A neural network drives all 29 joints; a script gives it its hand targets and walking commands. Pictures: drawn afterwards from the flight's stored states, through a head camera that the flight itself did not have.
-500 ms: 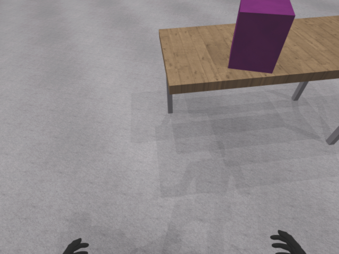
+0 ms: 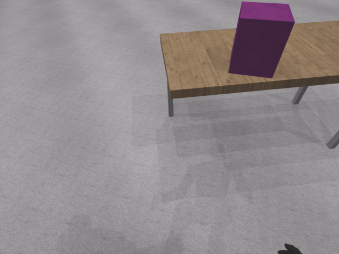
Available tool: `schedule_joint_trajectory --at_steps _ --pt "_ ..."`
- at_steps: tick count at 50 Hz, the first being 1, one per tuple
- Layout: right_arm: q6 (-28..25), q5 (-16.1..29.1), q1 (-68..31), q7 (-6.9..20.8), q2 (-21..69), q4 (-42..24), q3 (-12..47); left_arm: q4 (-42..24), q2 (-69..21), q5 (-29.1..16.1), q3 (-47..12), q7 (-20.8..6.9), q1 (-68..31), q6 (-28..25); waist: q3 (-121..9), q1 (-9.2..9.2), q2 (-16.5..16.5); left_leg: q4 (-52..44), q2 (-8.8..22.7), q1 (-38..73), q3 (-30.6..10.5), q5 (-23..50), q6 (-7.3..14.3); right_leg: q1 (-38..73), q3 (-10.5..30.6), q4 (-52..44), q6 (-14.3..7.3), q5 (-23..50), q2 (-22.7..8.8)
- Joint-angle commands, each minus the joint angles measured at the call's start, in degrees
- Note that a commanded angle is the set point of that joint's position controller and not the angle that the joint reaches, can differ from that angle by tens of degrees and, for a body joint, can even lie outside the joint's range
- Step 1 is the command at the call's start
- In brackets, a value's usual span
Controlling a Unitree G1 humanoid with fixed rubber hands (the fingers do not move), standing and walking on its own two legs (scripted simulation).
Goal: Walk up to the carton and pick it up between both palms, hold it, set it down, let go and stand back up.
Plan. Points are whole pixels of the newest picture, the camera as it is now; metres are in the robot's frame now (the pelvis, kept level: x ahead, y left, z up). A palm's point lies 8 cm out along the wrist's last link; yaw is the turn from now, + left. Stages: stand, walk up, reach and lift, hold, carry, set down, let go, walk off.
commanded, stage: stand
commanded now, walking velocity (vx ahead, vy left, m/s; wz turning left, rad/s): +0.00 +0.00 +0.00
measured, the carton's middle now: (257, 40) +0.98 -0.41 +0.04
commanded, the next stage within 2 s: walk up in 0.04 s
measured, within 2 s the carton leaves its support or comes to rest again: neither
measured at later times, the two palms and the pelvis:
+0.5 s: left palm out of the picture +0.14 +0.26 -0.09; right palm out of the picture +0.05 -0.39 -0.10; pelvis +0.04 -0.06 -0.01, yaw -1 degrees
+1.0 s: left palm (117, 221) +0.25 +0.17 -0.11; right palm (326, 168) +0.36 -0.45 -0.07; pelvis +0.21 -0.14 -0.03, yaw +3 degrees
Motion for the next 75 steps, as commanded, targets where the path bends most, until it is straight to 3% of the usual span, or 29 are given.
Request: schedule_joint_trajectory --at_steps 1,11,12,13,15,19,24,26,28,29,30,31,33,36,41,47,48,49,50,51,55,61,65,67,68,69,70,72,75 --pt "-1.67 0.31 -3.11 -0.76 -8.99 -2.77 -2.22 -3.17 10.33 -0.22 2.51 0.88 -2.61 -2.07 -6.01 -0.43 -0.16 -4.82 7.01 2.18 -6.39 11.3 0.94 0.78 3.93 -3.22 -1.97 11.24 -4.64" --pt "-1.42 0.23 -2.93 -0.91 -9.31 0.37 -2.37 0.75 11.84 -0.03 2.51 1.03 -2.82 -1.88 -5.46 -0.15 -1.35 -7.38 7.45 2.25 -6.4 9.69 0.38 2.06 4.92 -5.82 -2.23 7.87 -5.36" --pt "-2.1 -1.47 6.46 -1.43 -15.72 -0.95 -5.63 -4.01 13.44 2.01 4.96 -0.65 -1.51 -0.94 -8.48 -2.88 -2.58 -6.86 9.34 9.47 -11.63 -16.84 7.71 -8.68 0.81 3.25 -4.45 -15.82 -2.58" --pt "-2.14 -2.51 10.31 -1.7 -17.69 -0.34 -6.75 -6.44 11.7 2.54 5.34 -1.92 -5.72 -0.36 -1.26 -5.17 4.7 -14.01 15.78 13.11 -21.18 -32.35 11.46 -24.69 -1.58 12.88 -3.92 -20.09 -0.39" --pt "-3.34 -3.58 11.84 -3.17 -17.89 -3.03 -7.54 -11.49 11.46 4.21 6.45 -3.11 -6.28 0.23 2.63 -4.25 1.86 -16.11 22.94 10.69 -30.62 -32.18 15.59 -35.1 5.18 28.78 -3.36 -14.38 -4.58" --pt "-4.61 -3.11 7.77 -3.37 -16.58 -9.57 -7.55 -14.66 12.52 4.15 7.57 -4.46 0.83 0.83 -0.9 -0.45 1.54 -13.81 17.53 5.7 -19.54 -18.28 12.58 -29.23 5.19 31.81 -2.02 -8.67 -7.57" --pt "-4.87 -2.8 10.72 -3.45 -18.59 -13.56 -8.14 -19.94 11.73 3.56 7.88 -6.59 0.49 2.29 1.12 -0.97 5.37 -11.15 14.45 -5.74 -11.15 -20.39 11.28 -16.96 0.36 21.06 -2.7 -4.11 -7.62" --pt "-4.06 -2.7 6.88 -2.99 -19.7 -16.15 -8.59 -19.22 11.92 3.3 8.42 -6.54 7.61 2.59 0.29 2.35 8.32 -6.83 14.6 -15.61 -8.43 -26.21 10.35 -4.49 -3.96 19.82 -3.53 -4.23 -5.5" --pt "-2.87 -2.98 7.29 -2.73 -16.57 -16.33 -6.99 -17.63 13.51 2.92 9.09 -5.19 16.55 1.75 1.6 7.06 -1.88 8.84 10.24 -23.67 -3.52 -21.88 8.26 7.73 -5.59 12.56 -4.66 -6.95 -2.25" --pt "-2.49 -3.26 10.34 -2.66 -10.41 -17.57 -5.26 -17.06 18.03 3.25 10.57 -4.41 21.85 1.12 -1.52 9.26 -17.98 31.83 3.44 -29.22 2.01 -24.02 6.58 11.73 -0.07 7.02 -5.52 -18.09 -3.5" --pt "-2.8 -1.68 8.86 -2.74 -6.52 -23.02 -3.66 -20.96 22.17 3.03 10.58 -3.53 23.43 0.15 -4.45 9.76 -25.9 46.65 -5.32 -37.6 -3.86 -29.79 4.23 8.21 33.09 -10.43 -12.16 -34.93 -19.15" --pt "-2.54 -0.84 10.49 -3.19 -12.16 -24.15 -5.3 -23.99 22.52 2.15 10.58 -3.21 17.27 0.05 -3.09 5.76 -16.67 52.79 -1.54 -36.86 -9.79 -22.22 3.26 3.37 44.95 -18.15 -17.93 -45.8 -23.66" --pt "-2.13 -0.8 13.55 -2.42 -15.94 -21.21 -6.4 -24.36 19.35 1.82 9.89 -1.73 12.03 -0.21 0.81 1.11 -7.06 49.96 4.27 -34.59 -6.91 -15.43 1.42 -1.0 29.63 -10.88 -17.14 -35.39 -21.35" --pt "-1.88 -1.7 14.59 -0.93 -14.35 -18.52 -6.19 -24.78 15.59 2.65 8.17 -1.38 11.16 -0.86 1.76 1.23 -7.17 40.26 4.79 -26.42 -3.36 -10.31 -0.56 -6.47 12.45 -8.19 -15.28 -13.92 -14.59" --pt "-1.43 -1.59 8.63 -0.01 -13.13 -23.41 -5.69 -26.95 16.18 3.28 8.59 -2.64 14.24 -1.16 1.53 3.28 -8.8 23.98 4.87 -22.28 0.01 -3.8 0.1 -5.16 7.09 -10.29 -13.86 -13.31 -14.16" --pt "-2.19 -1.88 14.69 -1.63 -14.68 -22.78 -7.18 -28.54 13.63 1.97 7.1 -3.99 12.16 -0.09 -1.44 -1.16 -2.83 10.99 -0.17 1.64 5.34 5.17 2.61 -14.01 -3.6 4.73 -10.13 -7.34 -9.8" --pt "-2.53 -1.95 19.12 -2.41 -15.89 -22.25 -7.86 -29.09 11.64 2.08 6.54 -3.86 12.33 0.05 -4.33 -4.11 1.95 7.02 2.25 10.46 -0.8 -1.9 4.44 -18.93 -4.79 17.87 -8.11 -8.2 -7.8" --pt "-2.58 -2.79 24.26 -3.45 -21.43 -22.88 -9.6 -30.27 10.61 2.5 6.77 -3.86 14.02 0.26 -8.69 -5.87 11.29 0.42 16.58 16.89 -27.09 -11.99 10.38 -27.73 -6.95 36.99 -4.87 -18.18 -1.14" --pt "-2.17 -2.58 23.72 -4.78 -21.76 -24.93 -8.73 -32.04 14.64 3.01 8.15 -3.31 14.66 1.58 -11.24 -5.58 6.35 -7.76 25.74 14.8 -47.39 -21.61 16.64 -31.89 0.62 45.92 -2.82 -24.35 0.84" --pt "-2.51 -1.88 21.27 -5.02 -21.01 -24.8 -7.94 -32.47 18.21 3.14 8.8 -2.79 13.08 2.51 -6.67 -4.02 1.88 -7.53 27.29 11.48 -48.89 -20.24 18.46 -35.21 3.93 52.05 -2.39 -22.04 -1.26" --pt "-4.47 -1.69 15.98 -4.97 -21.2 -24.81 -7.28 -30.08 16.24 2.61 8.39 -3.3 13.61 2.6 -0.45 0.18 4.91 -1.11 20.65 -2.08 -22.45 4.85 15.19 -29.81 8.11 49.91 -1.28 -14.64 -4.79" --pt "-4.7 -2.47 16.36 -5.05 -21.79 -26.73 -7.67 -30.34 13.97 2.63 7.41 -5.03 8.22 3.73 -0.13 -1.21 5.97 3.13 15.28 -8.15 -11.11 6.98 11.22 -25.9 1.38 33.77 -2.19 -4.93 -6.22" --pt "-3.28 -2.1 14.4 -4.59 -23.84 -27.13 -8.16 -29.83 13.76 2.53 7.6 -5.47 7.59 4.09 0.88 -0.75 9.3 4.15 14.39 -15.27 -9.24 -8.27 9.38 -14.87 -2.85 25.49 -3.71 -5.59 -3.35" --pt "-2.5 -2.42 9.93 -4.5 -24.18 -27.27 -7.91 -27.24 14.94 1.84 8.85 -5.02 16.57 3.7 -1.39 6.36 5.61 11.17 13.73 -23.05 -4.63 -13.25 7.16 2.39 -4.44 18.23 -4.75 -3.27 -2.4" --pt "-1.86 -2.61 13.49 -4.26 -20.32 -26.42 -6.89 -25.43 18.04 1.88 10.32 -4.72 21.34 2.93 -4.35 7.73 -4.97 26.97 10.08 -25.05 -1.48 -13.42 5.32 9.91 -2.04 14.23 -5.58 -7.3 -0.56" --pt "-2.02 -1.9 14.99 -4.35 -13.59 -27.29 -4.43 -25.93 22.8 2.56 11.4 -3.78 23.41 2.52 -7.95 8.88 -19.75 46.46 3.94 -30.57 3.63 -18.24 2.4 8.08 13.89 8.36 -9.17 -12.13 -9.91" --pt "-1.72 0.18 12.89 -5.21 -14.45 -30.98 -4.98 -29.37 26.11 1.53 11.46 -3.31 21.59 2.17 -9.02 9.18 -23.94 53.39 -2.34 -34.12 -2.31 -27.67 1.03 5.15 39.93 -8.16 -16.37 -14.79 -21.65" --pt "-1.79 0.04 9.36 -4.98 -19.56 -29.41 -6.09 -28.75 23.34 1.26 10.26 -2.5 15.48 2.12 -2.75 5.71 -10.15 56.1 1.9 -33.24 -6.29 -23.17 1.04 1.07 34.03 -5.65 -20.35 -16.14 -20.56" --pt "-1.99 -0.03 15.59 -4.36 -18.36 -22.61 -5.67 -29.11 20.12 2.12 8.58 -1.57 8.84 2.31 -0.59 2.34 -14.21 42.65 3.62 -21.08 -1.51 -20.73 0.78 -10.91 17.67 -1.2 -15.99 -10.18 -13.07"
